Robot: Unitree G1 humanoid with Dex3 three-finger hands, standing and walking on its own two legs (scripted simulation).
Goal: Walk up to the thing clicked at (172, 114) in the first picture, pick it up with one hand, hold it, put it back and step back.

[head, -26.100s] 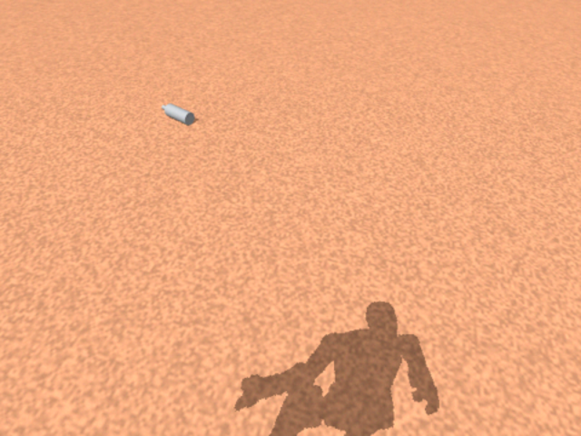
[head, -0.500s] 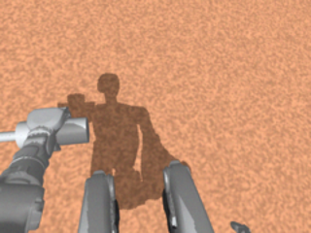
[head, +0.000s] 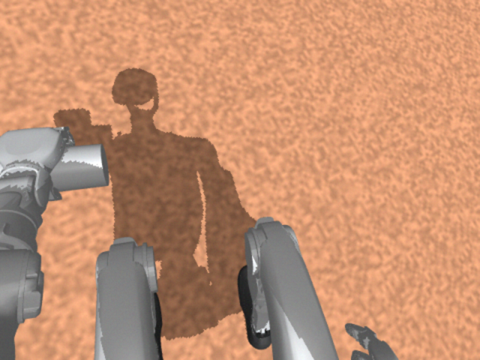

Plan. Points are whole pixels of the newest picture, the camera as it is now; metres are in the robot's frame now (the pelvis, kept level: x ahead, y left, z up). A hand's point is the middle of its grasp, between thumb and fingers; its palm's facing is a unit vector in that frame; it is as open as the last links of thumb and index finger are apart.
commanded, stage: crouch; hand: left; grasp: from above
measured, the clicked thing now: (32, 172) +0.45 +0.30 -0.20
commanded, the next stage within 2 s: lower in 0.48 s
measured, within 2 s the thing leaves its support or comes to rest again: neither
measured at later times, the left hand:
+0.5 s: hand (59, 171) +0.46 +0.27 -0.23, palm faces -0.46 -0.04 -0.89, open 10.8 cm
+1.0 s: hand (68, 176) +0.47 +0.27 -0.29, palm faces -0.47 -0.05 -0.88, open 10.6 cm
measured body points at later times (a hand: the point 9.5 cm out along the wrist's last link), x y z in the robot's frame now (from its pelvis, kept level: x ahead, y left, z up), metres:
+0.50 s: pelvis -0.01 +0.00 -0.06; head +0.24 +0.05 +0.32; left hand +0.48 +0.26 -0.18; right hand +0.02 -0.28 -0.16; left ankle +0.07 +0.13 -0.38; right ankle +0.09 -0.14 -0.38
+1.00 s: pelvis -0.01 +0.01 -0.09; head +0.25 +0.07 +0.27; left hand +0.49 +0.27 -0.23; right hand +0.01 -0.27 -0.18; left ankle +0.07 +0.13 -0.38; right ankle +0.09 -0.14 -0.38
